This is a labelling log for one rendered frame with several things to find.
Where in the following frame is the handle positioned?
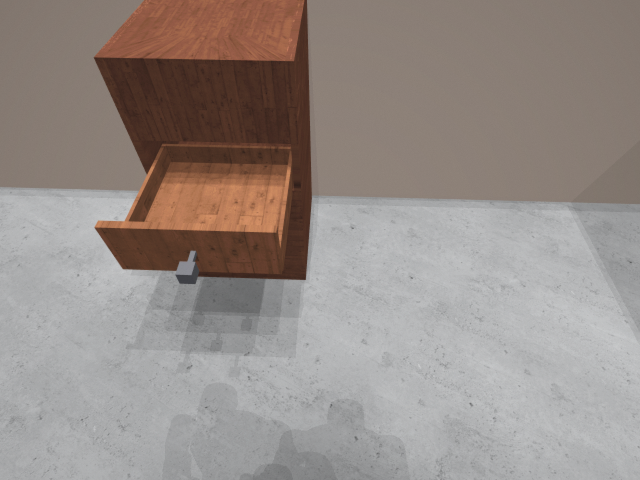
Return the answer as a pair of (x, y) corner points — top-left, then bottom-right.
(175, 251), (199, 284)

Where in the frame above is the drawer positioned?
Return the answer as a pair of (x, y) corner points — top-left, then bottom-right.
(94, 144), (294, 274)

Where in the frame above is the cabinet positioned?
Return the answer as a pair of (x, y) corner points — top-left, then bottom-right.
(94, 0), (312, 280)

